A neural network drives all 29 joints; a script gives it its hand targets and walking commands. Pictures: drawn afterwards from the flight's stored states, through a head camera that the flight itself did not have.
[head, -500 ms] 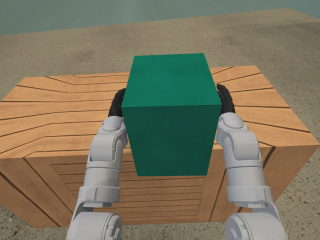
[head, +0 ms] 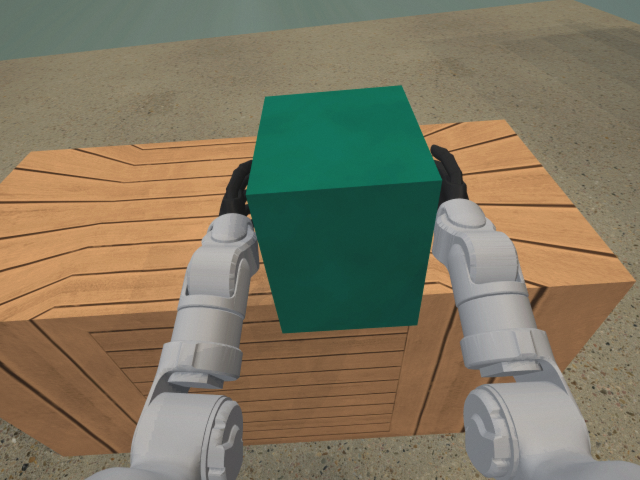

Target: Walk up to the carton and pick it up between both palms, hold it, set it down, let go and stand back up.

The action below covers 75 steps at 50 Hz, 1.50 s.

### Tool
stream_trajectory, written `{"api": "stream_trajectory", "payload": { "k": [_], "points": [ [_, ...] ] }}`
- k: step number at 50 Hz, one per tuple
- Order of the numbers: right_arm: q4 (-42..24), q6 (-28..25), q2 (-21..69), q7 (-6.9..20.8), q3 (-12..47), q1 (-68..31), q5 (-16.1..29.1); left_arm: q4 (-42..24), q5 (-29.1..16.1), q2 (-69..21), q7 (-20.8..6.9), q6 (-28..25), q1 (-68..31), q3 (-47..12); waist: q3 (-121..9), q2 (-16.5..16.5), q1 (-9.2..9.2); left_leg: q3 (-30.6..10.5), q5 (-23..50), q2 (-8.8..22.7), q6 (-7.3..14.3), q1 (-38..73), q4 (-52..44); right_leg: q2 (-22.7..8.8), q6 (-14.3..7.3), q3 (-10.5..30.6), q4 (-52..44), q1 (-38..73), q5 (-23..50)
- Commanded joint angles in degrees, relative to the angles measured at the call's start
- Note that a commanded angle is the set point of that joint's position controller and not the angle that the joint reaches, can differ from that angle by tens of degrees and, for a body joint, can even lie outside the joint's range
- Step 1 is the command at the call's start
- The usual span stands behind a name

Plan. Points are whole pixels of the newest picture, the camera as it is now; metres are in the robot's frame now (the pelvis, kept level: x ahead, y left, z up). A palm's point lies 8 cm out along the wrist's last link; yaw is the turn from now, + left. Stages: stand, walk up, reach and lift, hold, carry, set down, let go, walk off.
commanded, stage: hold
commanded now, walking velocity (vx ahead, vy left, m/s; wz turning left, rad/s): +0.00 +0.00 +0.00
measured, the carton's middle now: (341, 211) +0.39 +0.01 +0.16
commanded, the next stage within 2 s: set down in 1.08 s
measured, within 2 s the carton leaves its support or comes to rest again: neither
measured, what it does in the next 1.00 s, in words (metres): stands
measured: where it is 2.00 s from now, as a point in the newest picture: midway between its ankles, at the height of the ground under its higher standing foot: outside the picture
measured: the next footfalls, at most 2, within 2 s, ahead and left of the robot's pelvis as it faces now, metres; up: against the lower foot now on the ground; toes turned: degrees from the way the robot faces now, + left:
none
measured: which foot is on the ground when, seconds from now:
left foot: down 0.00-1.00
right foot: down 0.00-1.00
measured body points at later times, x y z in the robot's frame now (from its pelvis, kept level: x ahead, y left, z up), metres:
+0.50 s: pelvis -0.01 +0.00 +0.00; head -0.05 +0.00 +0.45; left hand +0.35 +0.15 +0.16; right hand +0.36 -0.11 +0.17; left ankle +0.05 +0.14 -0.75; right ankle +0.03 -0.13 -0.75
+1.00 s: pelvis +0.00 +0.00 +0.00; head -0.02 -0.01 +0.45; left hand +0.38 +0.14 +0.15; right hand +0.39 -0.12 +0.16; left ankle +0.05 +0.14 -0.75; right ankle +0.03 -0.13 -0.75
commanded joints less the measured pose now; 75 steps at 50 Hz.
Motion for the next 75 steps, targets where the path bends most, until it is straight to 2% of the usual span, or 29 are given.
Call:
{"api": "stream_trajectory", "payload": {
  "k": [1,4,7,13,17,18,23,30,35,40,43,47,54,55,56,57,60,66,70,75],
  "points": [
    [-16.3,-1.7,41.2,5.0,29.5,-38.2,8.3,-18.7,-7.8,-38.6,-4.3,-2.3,-38.8,-25.8,-27.2,-2.5,1.27,1.5,12.7,-4.3,2.7,17.0,0.2,3.6,3.6,-3.1,-2.5,9.2,13.9],
    [-20.4,0.3,41.7,5.2,31.9,-33.1,8.1,-24.1,-8.7,-39.1,-5.0,-0.7,-34.8,-29.0,-27.1,-1.5,0.99,1.1,16.7,-4.1,2.1,18.5,-0.3,3.6,4.1,-2.9,-2.8,11.3,18.1],
    [-24.7,1.9,41.4,5.5,33.3,-28.6,7.7,-28.3,-9.5,-39.1,-5.8,0.7,-31.0,-31.0,-25.1,-1.2,0.82,0.8,18.4,-4.1,1.6,19.7,-0.9,3.7,4.2,-2.8,-3.7,12.7,19.1],
    [-28.4,3.8,40.5,6.2,34.4,-24.1,6.4,-32.8,-9.8,-38.2,-7.0,2.2,-28.4,-32.8,-20.2,0.2,0.1,1.2,14.5,-4.0,1.2,18.6,-2.6,3.9,3.9,-2.8,-5.7,11.9,13.2],
    [-27.2,3.5,39.8,6.8,33.5,-25.2,4.9,-30.9,-9.0,-37.9,-7.8,1.8,-30.1,-31.4,-17.0,0.6,-0.19,1.7,7.1,-3.7,1.2,15.8,-3.5,3.7,3.4,-3.2,-6.8,9.1,5.4],
    [-26.1,3.4,39.7,6.9,32.9,-25.1,4.7,-30.4,-8.8,-37.2,-7.8,1.4,-30.9,-31.0,-16.9,-0.2,-0.48,1.6,5.1,-3.7,1.3,15.8,-3.9,3.8,3.4,-3.3,-6.8,8.7,3.5],
    [-19.3,1.5,38.1,6.9,28.8,-30.0,2.8,-22.4,-6.3,-36.3,-7.5,0.0,-35.3,-26.1,-16.3,0.6,-0.25,2.4,-3.8,-3.7,1.4,12.9,-4.3,4.1,2.6,-3.9,-7.3,5.2,-6.2],
    [-10.1,-2.2,37.5,6.1,23.9,-36.9,2.4,-12.7,-4.4,-36.7,-5.6,-3.2,-41.5,-21.1,-18.3,0.4,0.0,2.2,-7.4,-3.1,1.9,11.8,-2.3,4.2,2.0,-4.1,-5.9,0.7,-10.7],
    [-6.7,-4.3,37.5,5.7,22.3,-42.6,3.5,-9.1,-4.9,-37.1,-4.6,-5.2,-46.3,-19.5,-21.0,-0.8,0.14,2.4,-5.6,-3.4,2.3,12.0,-0.3,4.0,1.8,-4.2,-4.3,0.5,-8.9],
    [-7.6,-4.4,38.7,5.3,24.0,-42.5,5.7,-9.1,-5.5,-37.7,-3.9,-5.1,-44.3,-20.2,-23.4,-1.8,0.81,2.1,-0.3,-3.7,2.6,13.5,0.2,3.6,2.2,-3.5,-3.4,3.3,-2.2],
    [-10.6,-3.7,39.5,5.2,26.0,-40.4,6.6,-12.5,-6.2,-38.1,-3.8,-4.2,-41.6,-22.0,-25.0,-1.8,1.07,2.0,5.1,-3.9,2.7,14.5,0.2,3.5,2.6,-3.3,-3.0,6.1,4.5],
    [-15.2,-2.1,40.4,5.2,29.1,-36.8,7.2,-16.8,-6.6,-38.9,-4.3,-2.6,-37.2,-24.8,-25.3,-1.9,1.6,1.8,9.6,-4.1,2.6,16.5,-0.5,3.6,3.2,-3.2,-3.5,8.4,9.6],
    [-24.2,0.5,41.0,5.7,33.9,-28.2,7.2,-27.9,-9.0,-39.3,-5.6,-0.2,-31.0,-31.7,-25.2,-0.8,0.69,1.3,16.8,-3.9,1.5,20.1,-1.4,3.7,3.7,-2.9,-4.8,11.7,16.5],
    [-26.0,0.5,42.1,6.3,33.0,-27.6,5.5,-29.5,-7.9,-38.6,-6.1,-0.6,-32.8,-29.4,-26.0,-1.9,-1.34,1.5,18.7,-4.4,1.0,20.7,0.1,4.1,2.0,-2.9,-5.7,9.5,17.6],
    [-26.1,0.4,41.5,6.7,32.2,-27.6,4.7,-30.1,-7.2,-39.4,-6.6,-0.7,-33.2,-29.4,-25.2,-0.3,-1.4,1.4,18.7,-4.5,0.7,20.7,0.3,3.7,1.3,-2.6,-5.9,9.1,17.5],
    [-25.9,0.3,41.8,7.2,31.8,-27.8,4.1,-30.0,-6.5,-39.6,-7.0,-0.9,-33.4,-28.8,-24.1,-0.1,-1.32,1.6,17.6,-4.5,0.6,20.7,0.2,3.7,1.0,-2.8,-6.1,8.7,15.9],
    [-22.9,-0.4,40.6,8.6,29.6,-29.6,1.1,-26.0,-4.1,-39.6,-8.1,-1.5,-34.6,-26.7,-20.3,1.3,-1.26,1.9,11.8,-4.2,-0.2,19.3,-0.9,3.9,0.4,-3.3,-7.6,7.7,7.9],
    [-13.1,-3.6,37.4,10.9,23.3,-35.0,-3.0,-16.8,-0.3,-37.1,-8.5,-4.5,-40.9,-21.2,-16.3,0.3,-2.02,2.1,-0.6,-4.0,0.0,17.9,-3.5,4.0,-0.5,-4.7,-9.2,4.7,-3.6],
    [-6.3,-6.1,36.6,11.5,19.0,-39.6,-4.4,-9.6,1.7,-37.0,-8.4,-6.6,-45.4,-16.8,-18.7,-0.1,-1.62,2.5,-2.8,-4.2,0.5,17.1,-3.5,4.1,-0.6,-4.9,-9.4,3.0,-6.9],
    [0.7,-8.8,38.0,12.3,15.4,-44.4,-5.5,-1.5,4.5,-36.7,-8.8,-8.8,-48.7,-11.1,-20.9,-1.1,-0.3,2.7,-1.3,-4.7,1.1,16.5,-3.3,4.0,-0.5,-4.3,-9.2,2.7,-5.4]
  ]
}}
